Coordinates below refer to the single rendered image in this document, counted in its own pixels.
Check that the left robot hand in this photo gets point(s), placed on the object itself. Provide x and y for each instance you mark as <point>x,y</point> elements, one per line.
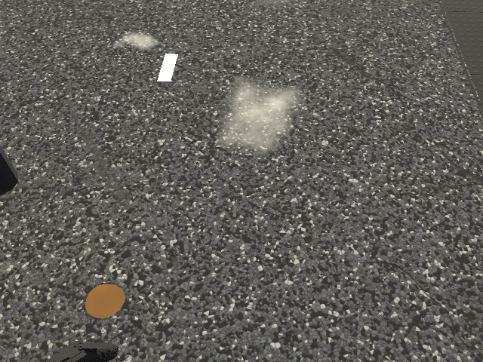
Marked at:
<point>89,352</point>

